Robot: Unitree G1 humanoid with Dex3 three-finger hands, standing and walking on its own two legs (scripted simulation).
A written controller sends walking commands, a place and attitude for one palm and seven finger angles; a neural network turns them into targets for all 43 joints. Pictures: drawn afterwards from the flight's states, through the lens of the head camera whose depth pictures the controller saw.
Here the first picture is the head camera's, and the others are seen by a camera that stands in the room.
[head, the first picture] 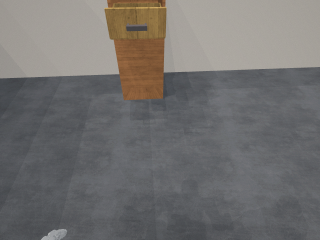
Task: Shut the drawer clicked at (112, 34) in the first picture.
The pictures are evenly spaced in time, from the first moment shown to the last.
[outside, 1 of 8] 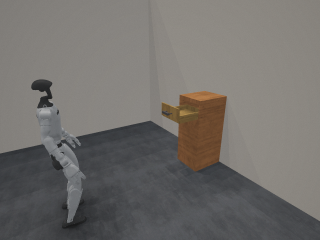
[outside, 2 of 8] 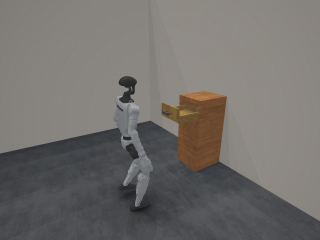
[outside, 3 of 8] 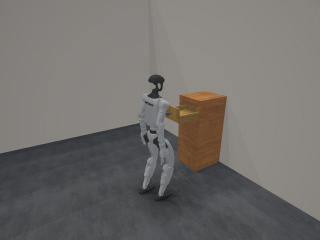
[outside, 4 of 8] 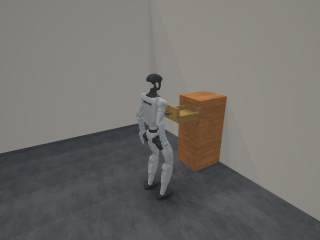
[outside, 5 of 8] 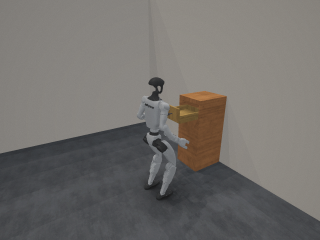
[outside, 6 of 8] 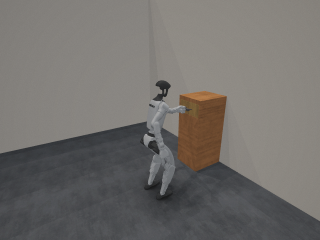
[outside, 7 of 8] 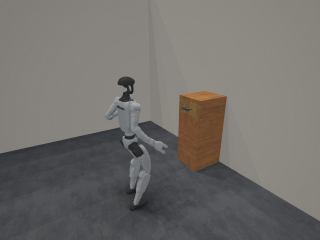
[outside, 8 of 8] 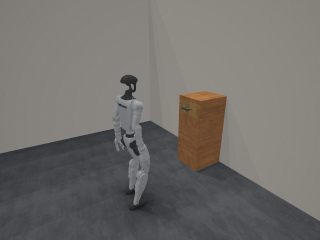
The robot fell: no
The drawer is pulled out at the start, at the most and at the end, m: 0.30 0.30 0.00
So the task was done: yes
